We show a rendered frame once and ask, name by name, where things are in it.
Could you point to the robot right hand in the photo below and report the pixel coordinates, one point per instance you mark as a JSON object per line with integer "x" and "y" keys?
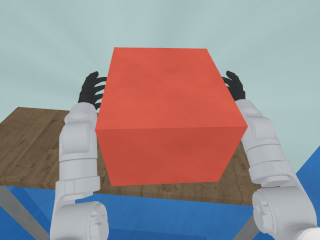
{"x": 235, "y": 86}

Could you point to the left robot forearm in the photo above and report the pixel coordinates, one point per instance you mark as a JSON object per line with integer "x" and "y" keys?
{"x": 78, "y": 177}

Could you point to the carton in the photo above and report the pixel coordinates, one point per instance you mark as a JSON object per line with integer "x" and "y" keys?
{"x": 166, "y": 117}

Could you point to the robot right upper arm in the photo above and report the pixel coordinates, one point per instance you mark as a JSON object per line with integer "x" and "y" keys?
{"x": 284, "y": 213}

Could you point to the robot left hand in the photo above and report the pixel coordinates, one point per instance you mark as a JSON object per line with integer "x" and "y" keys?
{"x": 88, "y": 90}

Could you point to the robot left upper arm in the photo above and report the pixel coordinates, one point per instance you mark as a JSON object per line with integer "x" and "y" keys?
{"x": 81, "y": 221}

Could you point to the table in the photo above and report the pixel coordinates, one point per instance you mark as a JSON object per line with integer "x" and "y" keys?
{"x": 29, "y": 158}

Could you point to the right robot forearm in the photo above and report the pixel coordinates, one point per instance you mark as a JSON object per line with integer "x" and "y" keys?
{"x": 268, "y": 164}

